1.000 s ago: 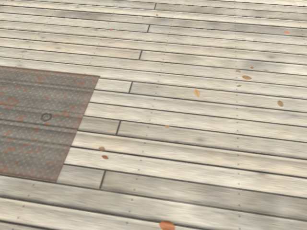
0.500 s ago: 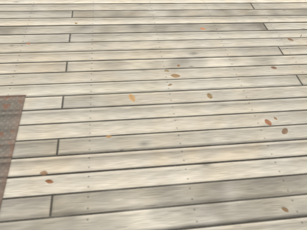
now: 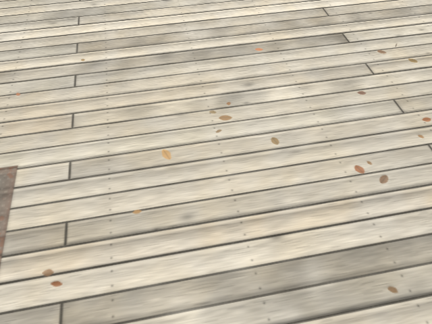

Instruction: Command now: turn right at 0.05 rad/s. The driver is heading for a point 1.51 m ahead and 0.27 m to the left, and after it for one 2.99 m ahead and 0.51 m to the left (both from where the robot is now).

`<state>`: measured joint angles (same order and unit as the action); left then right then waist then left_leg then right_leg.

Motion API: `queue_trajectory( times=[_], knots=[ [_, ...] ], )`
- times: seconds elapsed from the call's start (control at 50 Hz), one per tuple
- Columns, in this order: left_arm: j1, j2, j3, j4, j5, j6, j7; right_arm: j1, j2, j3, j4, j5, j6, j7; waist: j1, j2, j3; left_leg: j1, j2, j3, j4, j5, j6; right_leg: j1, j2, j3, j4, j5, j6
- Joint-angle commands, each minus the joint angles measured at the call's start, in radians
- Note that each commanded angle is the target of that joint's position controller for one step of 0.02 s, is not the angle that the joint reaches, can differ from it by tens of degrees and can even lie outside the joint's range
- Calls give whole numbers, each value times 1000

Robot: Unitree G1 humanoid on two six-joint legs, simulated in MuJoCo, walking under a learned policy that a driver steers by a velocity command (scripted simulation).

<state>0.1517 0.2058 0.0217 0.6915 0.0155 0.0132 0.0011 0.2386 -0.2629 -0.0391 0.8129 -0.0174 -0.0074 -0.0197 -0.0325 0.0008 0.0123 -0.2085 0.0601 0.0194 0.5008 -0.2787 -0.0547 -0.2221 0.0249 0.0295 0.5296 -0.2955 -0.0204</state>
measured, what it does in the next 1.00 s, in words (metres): walks ahead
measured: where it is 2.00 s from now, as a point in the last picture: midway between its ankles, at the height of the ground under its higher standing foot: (190, 237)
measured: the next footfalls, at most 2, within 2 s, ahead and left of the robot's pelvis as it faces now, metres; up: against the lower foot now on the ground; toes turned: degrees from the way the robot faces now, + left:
right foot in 1.10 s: +0.43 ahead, -0.08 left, +0.00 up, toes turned -1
left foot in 1.64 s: +0.71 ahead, +0.19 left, +0.00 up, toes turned +18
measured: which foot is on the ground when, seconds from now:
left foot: down 0.00-1.00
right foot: down 0.00-0.62, up 0.64-1.00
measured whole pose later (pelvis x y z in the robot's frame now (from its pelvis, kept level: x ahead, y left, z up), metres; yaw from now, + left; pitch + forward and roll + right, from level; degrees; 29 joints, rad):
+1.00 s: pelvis +0.18 +0.04 +0.00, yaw +0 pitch +2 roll +0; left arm -0.04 0.23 0.04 0.82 -0.03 -0.07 -0.04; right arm 0.52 -0.19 -0.02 1.03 0.01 -0.08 -0.02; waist -0.10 -0.03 0.03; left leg 0.17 -0.02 0.03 0.13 -0.33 0.03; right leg -0.62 -0.05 -0.03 0.58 0.03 -0.03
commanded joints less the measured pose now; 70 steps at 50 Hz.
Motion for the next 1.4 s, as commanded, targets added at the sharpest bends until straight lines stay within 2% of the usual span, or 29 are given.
queue_trajectory(
  times=[0.02, 0.38, 0.42, 0.44, 0.48, 0.5, 0.54, 0.56, 0.6, 0.62, 0.64, 0.66, 0.68, 0.72, 0.78, 0.88, 1.0, 1.04, 1.06, 1.08, 1.1, 1.12, 1.14, 1.16, 1.18, 1.2, 1.26, 1.32, 1.4],
  knots=[
    [-22, 121, 35, -52, -1, -14, 4, 6, -99, -24, -34, 2, -11, -9, 9, -23, -23, 14, 9, -15, -49, 141, 3, -7, -93, 107, -117, 197, -48],
    [36, 113, 38, 113, -10, -17, 20, 30, -82, -25, 94, 12, -4, -28, 13, -10, 2, 25, 3, -4, -64, 142, 12, -6, -54, 57, -109, 193, -23],
    [70, 137, 48, 142, -20, -10, 26, 52, -75, -27, 118, 21, -1, -31, 22, -32, -1, -7, -42, 47, -16, -93, 27, -8, -39, 57, -128, -130, -46],
    [83, 159, 55, 148, -25, -7, 27, 39, -70, -27, 114, 26, -3, -32, 33, -59, 38, -66, -57, 63, 26, -204, 40, -40, -63, 100, -163, -337, -73],
    [141, 194, 65, 162, -32, -20, 25, -7, -41, -20, 86, 34, -25, -28, 65, -158, 106, -204, -78, 72, 173, -235, 62, -45, -194, 310, -295, -579, -156],
    [156, 215, 71, 172, -37, -32, 24, -22, -29, -18, 74, 40, -42, -20, 69, -202, 132, -234, -61, 40, 249, -202, 83, -56, -269, 431, -348, -602, -204],
    [118, 204, 69, 167, -38, -55, 23, -16, -43, -23, 70, 53, -71, 0, 45, -205, 145, -273, -12, -25, 288, -238, 133, -46, -323, 490, -364, -499, -231],
    [76, 193, 66, 156, -44, -60, 21, 10, -43, -23, 79, 56, -83, 10, 18, -185, 131, -222, -3, -24, 202, -237, 156, -47, -308, 436, -344, -423, -209],
    [-33, 172, 60, 133, -54, -52, 17, 178, -41, -34, 168, 43, -96, 20, -73, -110, 70, 134, -60, 36, -43, 13, 156, -197, -173, 219, -218, -248, -123],
    [-49, 119, 45, 123, -43, -56, 15, 285, -73, -46, 208, 27, -94, 20, -100, 14, 23, 279, 21, -101, -100, -14, 157, -290, -87, 92, 4, -142, -68],
    [-63, 75, 35, 86, -38, -70, 17, 379, -192, -73, 214, 29, -98, 24, -110, 291, 5, 378, 253, -514, -286, -181, 261, -475, 33, -55, 326, -157, 5],
    [-68, 124, 48, 78, -53, -87, 19, 350, -170, -57, 202, 13, -106, 31, -91, 262, 44, 334, 344, -719, -353, -259, 340, -579, 16, 33, 517, -268, -4],
    [-27, 135, 51, 96, -67, -99, 11, 273, -114, -40, 177, 17, -113, 27, -45, 167, 104, 319, 327, -642, -346, -269, 328, -642, -45, 70, 604, -184, -26],
    [-12, 137, 55, 127, -56, -113, 2, 201, -95, -30, 153, 23, -114, 31, -17, 91, 110, 319, 249, -452, -356, -133, 257, -657, -104, 44, 583, -2, -50],
    [-47, 110, 57, 133, -36, -108, -16, 251, -40, -8, 171, 15, -99, 29, -22, 111, 71, 316, 170, -243, -354, 247, 214, -583, -120, -12, 489, 126, -30],
    [-231, 55, 32, 73, -38, -100, -28, 275, -85, -8, 172, 12, -81, 3, -50, 88, 108, 204, 124, -110, -400, 355, 212, -488, -82, -71, 191, 296, 15],
    [-349, 91, 28, 22, -48, -110, -53, 308, -106, -22, 202, 31, -78, -3, -40, 101, 152, 277, 188, -81, -387, 422, 215, -414, -59, -66, 3, 329, -32],
    [-294, 129, 43, 30, -45, -116, -56, 283, -128, -32, 197, 29, -70, -4, 13, 120, 88, 336, 203, -65, -281, 711, 196, -308, -24, -84, -11, 270, -67],
    [-208, 159, 59, 52, -44, -115, -51, 269, -142, -38, 193, 25, -62, -4, 62, 143, 18, 347, 198, -53, -172, 907, 185, -188, 9, -106, -2, 241, -88],
    [-32, 199, 83, 107, -48, -111, -43, 250, -138, -37, 185, 20, -52, -4, 149, 142, -87, 298, 160, -23, 23, 1006, 159, 31, 33, -120, -15, 252, -119],
    [167, 248, 101, 155, -39, -105, -31, 237, -119, -27, 162, 10, -51, -3, 224, 95, -219, 60, 125, -20, 301, 783, 133, 371, -103, 36, 29, 224, -175],
    [272, 321, 114, 183, -19, -103, -29, 371, 41, 16, 149, 16, -68, 12, 148, -187, -401, -335, -80, -29, 715, 30, 66, 722, -392, 559, -75, -51, -347],
    [249, 231, 87, 189, -22, -102, -30, 332, -16, 5, 169, 44, -100, 19, 175, -184, -404, -435, -100, -189, 867, -272, 91, 665, -422, 754, -239, -157, -340],
    [143, 185, 72, 182, -29, -106, -27, 216, -91, -21, 123, 77, -113, 20, 148, -153, -201, -518, -42, -168, 904, -211, 107, 493, -390, 572, -266, -128, -276],
    [53, 154, 61, 169, -29, -113, -28, 151, -103, -25, 107, 79, -116, 12, 109, -68, -103, -482, 17, -141, 858, -109, 114, 312, -357, 417, -296, -16, -237],
    [0, 124, 54, 170, -20, -124, -33, 127, -92, -33, 104, 65, -109, 1, 72, -27, -51, -432, 51, -130, 798, -46, 113, 176, -319, 308, -326, 77, -207],
    [-24, 92, 47, 204, -6, -141, -38, 193, -19, -36, 118, 56, -60, -5, 3, -78, -15, -307, 97, -135, 715, 8, 111, -5, -255, 112, -403, 165, -180],
    [4, 136, 55, 235, -1, -148, -22, 104, -35, -44, 68, 47, -40, -9, 0, -66, 45, -415, 105, -148, 632, 111, 93, -28, -257, 19, -447, 219, -189],
    [42, 169, 56, 244, 1, -143, 2, -19, -37, -41, 20, 40, -55, 14, 30, -33, 57, -470, 83, -122, 384, 331, 83, 46, -235, -94, -446, 320, -163]
  ],
)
